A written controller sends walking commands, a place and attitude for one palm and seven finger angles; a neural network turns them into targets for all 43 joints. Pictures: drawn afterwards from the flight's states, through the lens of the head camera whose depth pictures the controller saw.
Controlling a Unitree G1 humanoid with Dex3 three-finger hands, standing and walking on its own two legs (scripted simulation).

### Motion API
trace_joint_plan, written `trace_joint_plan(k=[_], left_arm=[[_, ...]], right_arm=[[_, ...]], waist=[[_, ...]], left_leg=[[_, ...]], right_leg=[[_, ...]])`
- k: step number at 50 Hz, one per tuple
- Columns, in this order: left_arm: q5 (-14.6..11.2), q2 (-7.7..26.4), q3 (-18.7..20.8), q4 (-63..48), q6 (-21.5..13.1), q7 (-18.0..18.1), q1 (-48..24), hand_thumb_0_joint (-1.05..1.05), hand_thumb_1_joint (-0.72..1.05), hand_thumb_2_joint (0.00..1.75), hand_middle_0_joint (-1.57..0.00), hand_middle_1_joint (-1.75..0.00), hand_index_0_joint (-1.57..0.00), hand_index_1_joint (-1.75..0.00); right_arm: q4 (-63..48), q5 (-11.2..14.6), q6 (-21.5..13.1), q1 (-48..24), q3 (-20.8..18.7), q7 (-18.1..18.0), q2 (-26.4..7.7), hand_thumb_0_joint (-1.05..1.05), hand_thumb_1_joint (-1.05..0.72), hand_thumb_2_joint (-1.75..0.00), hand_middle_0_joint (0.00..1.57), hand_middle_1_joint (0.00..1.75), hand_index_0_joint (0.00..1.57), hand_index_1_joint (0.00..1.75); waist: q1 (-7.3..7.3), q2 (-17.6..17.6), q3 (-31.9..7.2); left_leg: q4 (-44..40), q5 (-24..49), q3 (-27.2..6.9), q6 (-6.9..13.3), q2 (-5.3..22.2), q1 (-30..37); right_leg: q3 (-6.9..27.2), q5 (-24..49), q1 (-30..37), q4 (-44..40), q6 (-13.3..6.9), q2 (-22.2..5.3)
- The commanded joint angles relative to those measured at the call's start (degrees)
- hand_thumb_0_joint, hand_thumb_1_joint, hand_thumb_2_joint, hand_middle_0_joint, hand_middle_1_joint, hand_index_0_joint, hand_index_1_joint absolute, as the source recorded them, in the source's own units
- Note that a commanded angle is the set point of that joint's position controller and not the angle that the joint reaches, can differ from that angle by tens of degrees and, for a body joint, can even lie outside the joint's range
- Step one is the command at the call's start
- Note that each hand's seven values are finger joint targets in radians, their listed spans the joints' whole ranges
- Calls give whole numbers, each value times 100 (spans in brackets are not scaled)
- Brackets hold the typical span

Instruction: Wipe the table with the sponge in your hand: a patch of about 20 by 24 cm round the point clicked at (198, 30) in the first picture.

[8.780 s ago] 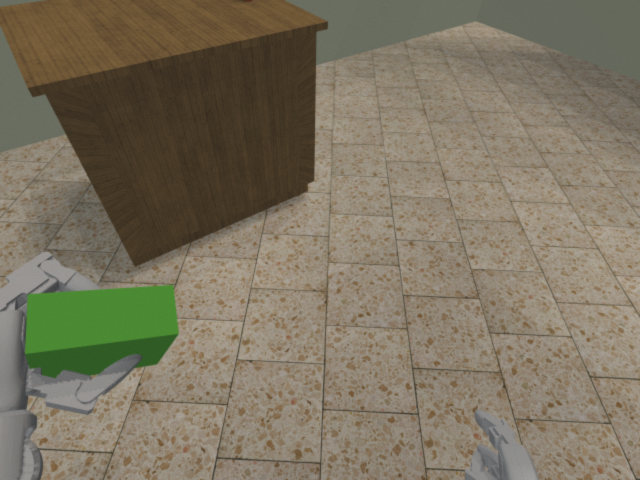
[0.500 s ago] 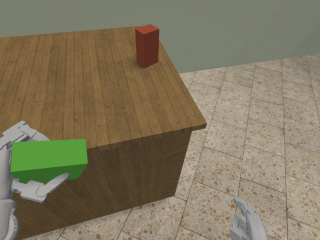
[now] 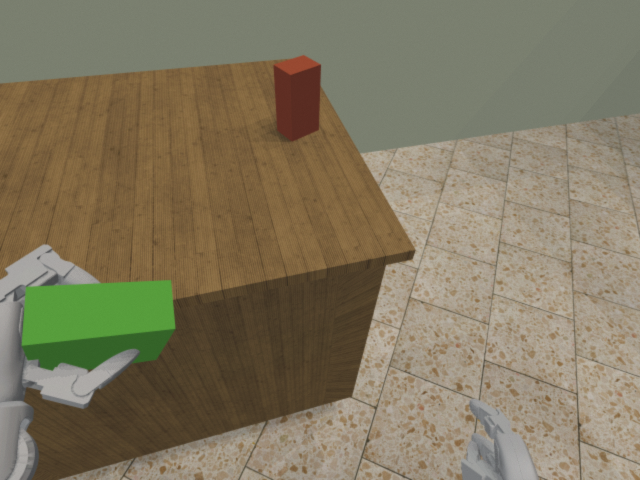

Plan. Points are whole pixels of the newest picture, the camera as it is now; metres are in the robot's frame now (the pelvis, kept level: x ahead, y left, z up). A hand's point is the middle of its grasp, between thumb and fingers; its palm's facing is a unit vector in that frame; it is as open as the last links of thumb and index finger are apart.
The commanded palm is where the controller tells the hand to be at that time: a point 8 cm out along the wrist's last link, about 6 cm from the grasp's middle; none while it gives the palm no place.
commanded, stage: shuffle to correct the standing spot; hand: left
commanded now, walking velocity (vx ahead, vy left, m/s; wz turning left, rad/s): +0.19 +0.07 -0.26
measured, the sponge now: (122, 327) +0.23 +0.22 +0.13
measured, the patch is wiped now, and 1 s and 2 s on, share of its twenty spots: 0.00 0.00 0.00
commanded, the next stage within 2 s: come to a stop and stand still in 0.44 s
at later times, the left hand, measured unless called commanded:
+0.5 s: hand (143, 253) +0.31 +0.23 +0.14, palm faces +0.31 -0.87 -0.39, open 9.3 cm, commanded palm +0.26 +0.27 +0.17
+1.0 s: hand (164, 205) +0.38 +0.23 +0.15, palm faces +0.28 -0.88 -0.39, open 9.3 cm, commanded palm +0.33 +0.27 +0.17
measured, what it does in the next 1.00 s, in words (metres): walks ahead: right foot, then left foot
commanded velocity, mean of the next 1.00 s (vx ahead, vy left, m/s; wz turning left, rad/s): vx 0.02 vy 0.05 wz -0.09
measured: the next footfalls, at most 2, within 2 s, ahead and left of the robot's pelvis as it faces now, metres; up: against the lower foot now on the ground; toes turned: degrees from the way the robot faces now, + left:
right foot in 0.70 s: +0.19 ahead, -0.09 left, +0.00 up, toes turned -11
left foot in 0.94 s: +0.22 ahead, +0.13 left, +0.00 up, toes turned -7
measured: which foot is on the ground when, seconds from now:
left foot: down 0.00-0.72, up 0.74-0.92, down 0.94-1.00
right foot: down 0.00-0.46, up 0.48-0.68, down 0.70-1.00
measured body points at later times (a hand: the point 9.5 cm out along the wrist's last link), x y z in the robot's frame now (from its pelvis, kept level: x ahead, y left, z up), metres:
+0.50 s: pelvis +0.07 +0.01 -0.03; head +0.09 +0.02 +0.42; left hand +0.29 +0.28 +0.16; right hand +0.21 -0.25 -0.10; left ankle +0.05 +0.10 -0.75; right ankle +0.01 -0.11 -0.73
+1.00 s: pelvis +0.13 +0.02 -0.02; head +0.16 +0.03 +0.43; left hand +0.36 +0.27 +0.17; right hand +0.28 -0.24 -0.09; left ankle +0.18 +0.14 -0.75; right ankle +0.15 -0.09 -0.75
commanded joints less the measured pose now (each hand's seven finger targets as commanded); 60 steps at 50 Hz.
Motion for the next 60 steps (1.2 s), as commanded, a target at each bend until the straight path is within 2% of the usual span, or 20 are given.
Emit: trace_joint_plan(k=[1,5,9,13,16,19,21,23,24,27,31,34,36,37,39,44,47,50,55,60], left_arm=[[-62,917,545,-1256,-392,122,-634,0,10,130,-120,-160,-120,-160],[21,889,505,-1301,-415,164,-943,0,10,130,-120,-160,-120,-160],[36,951,601,-1361,-462,209,-988,0,10,130,-120,-160,-120,-160],[-11,989,670,-1267,-510,202,-738,0,10,130,-120,-160,-120,-160],[-1,1216,860,-1359,-619,233,-701,0,10,130,-120,-160,-120,-160],[-13,1136,890,-1545,-754,233,-544,0,10,130,-120,-160,-120,-160],[-41,1213,992,-1633,-732,234,-389,0,10,130,-120,-160,-120,-160],[-125,1194,1018,-1963,-784,197,-428,0,10,130,-120,-160,-120,-160],[-97,1231,1026,-2057,-796,208,-553,0,10,130,-120,-160,-120,-160],[-24,1253,1003,-1958,-774,203,-394,0,10,130,-120,-160,-120,-160],[-54,1106,969,-1893,-590,188,141,0,10,130,-120,-160,-120,-160],[-74,1207,1165,-1746,-532,201,58,0,10,130,-120,-160,-120,-160],[-139,1227,1226,-1530,-547,222,343,0,10,130,-120,-160,-120,-160],[-208,1240,1334,-1552,-610,253,386,0,10,130,-120,-160,-120,-160],[-202,1227,1361,-1696,-664,315,294,0,10,130,-120,-160,-120,-160],[-88,1132,1086,-2121,-562,423,12,0,10,130,-120,-160,-120,-160],[-119,1130,958,-2301,-497,394,-87,0,10,130,-120,-160,-120,-160],[-42,1076,922,-2062,-456,345,-419,0,10,130,-120,-160,-120,-160],[7,763,561,-1566,-346,293,-486,0,10,130,-120,-160,-120,-160],[1,846,510,-1561,-215,308,-560,0,10,130,-120,-160,-120,-160]], right_arm=[[-850,-20,-342,-596,-335,-55,-771,0,-90,-90,20,30,20,30],[-845,-9,-368,-586,-335,-88,-775,0,-90,-90,20,30,20,30],[-813,0,-396,-524,-334,-96,-762,0,-90,-90,20,30,20,30],[-797,20,-383,-482,-356,-45,-707,0,-90,-90,20,30,20,30],[-796,65,-341,-561,-383,69,-718,0,-90,-90,20,30,20,30],[-788,69,-273,-501,-309,137,-636,0,-90,-90,20,30,20,30],[-698,38,-230,-466,-336,101,-649,0,-90,-90,20,30,20,30],[-846,104,-268,-455,-435,92,-778,0,-90,-90,20,30,20,30],[-859,37,-313,-448,-422,92,-678,0,-90,-90,20,30,20,30],[-684,6,-490,-338,-478,124,-708,0,-90,-90,20,30,20,30],[-785,38,-515,-412,-304,131,-612,0,-90,-90,20,30,20,30],[-864,47,-459,-400,-253,83,-620,0,-90,-90,20,30,20,30],[-944,104,-487,-418,-276,68,-587,0,-90,-90,20,30,20,30],[-951,114,-543,-380,-357,125,-622,0,-90,-90,20,30,20,30],[-788,105,-476,-476,-253,126,-521,0,-90,-90,20,30,20,30],[-616,-41,-319,-601,-155,-70,-412,0,-90,-90,20,30,20,30],[-714,20,-396,-691,-295,-206,-590,0,-90,-90,20,30,20,30],[-777,31,-453,-739,-204,-201,-575,0,-90,-90,20,30,20,30],[-700,19,-574,-524,-250,-156,-613,0,-90,-90,20,30,20,30],[-678,1,-508,-576,-223,-131,-632,0,-90,-90,20,30,20,30]], waist=[[-62,386,-562],[-69,610,-254],[-60,572,-363],[-79,-357,-488],[-26,-615,-482],[-1,-453,-455],[-150,126,-713],[-241,1400,-1029],[-305,1814,-765],[-251,720,-399],[-144,992,-405],[-92,666,-825],[-105,-74,-1252],[-17,-957,-1349],[10,-731,-968],[-126,-395,-955],[-29,211,-611],[-4,1271,-481],[-35,327,-728],[-74,344,-616]], left_leg=[[-429,-1207,-417,-182,481,-97],[-512,-2163,-789,65,783,-505],[-76,-1489,-804,180,891,-432],[1579,-347,-6,-57,360,-622],[2705,-1009,-4,-235,174,-1800],[2086,-1402,-264,-116,407,-1863],[785,87,-43,-67,228,7],[302,1811,-1729,660,1386,1618],[-62,2461,-2566,1087,1908,1751],[92,2739,-1895,1137,1831,1499],[362,3837,-223,140,1186,585],[1505,3613,-3,-357,981,-195],[3163,1726,209,-571,247,-1410],[4257,-1056,-57,-562,-12,-1830],[4202,-2080,-848,-432,460,-1946],[1190,-21,68,-416,110,-117],[304,377,-610,-179,715,5],[-389,459,-1033,-44,1090,-1075],[31,142,-508,-216,650,-800],[-71,90,-383,-331,401,-601]], right_leg=[[274,-534,-97,26,-94,-118],[279,-1010,-401,569,-170,-50],[283,-449,-388,1003,-253,-118],[1595,244,-187,545,-695,-813],[2790,1657,728,419,-1287,-1645],[2162,2185,880,944,-1205,-1545],[1221,1807,-199,1750,-673,-940],[39,-553,-1896,3547,-1,34],[-38,-2187,-2668,4391,18,64],[-26,-1989,-3155,4697,-72,-296],[-699,-489,-1508,2522,-66,-223],[-880,1153,714,743,-196,-37],[430,5136,1917,1184,-819,-1125],[1535,5993,1892,1083,-1393,-1959],[1661,4395,1014,803,-1332,-2367],[327,1377,-288,567,-445,-1277],[267,-673,-727,687,-80,-738],[-140,-167,244,1401,56,-263],[123,502,487,516,0,-418],[128,362,375,74,-18,-428]])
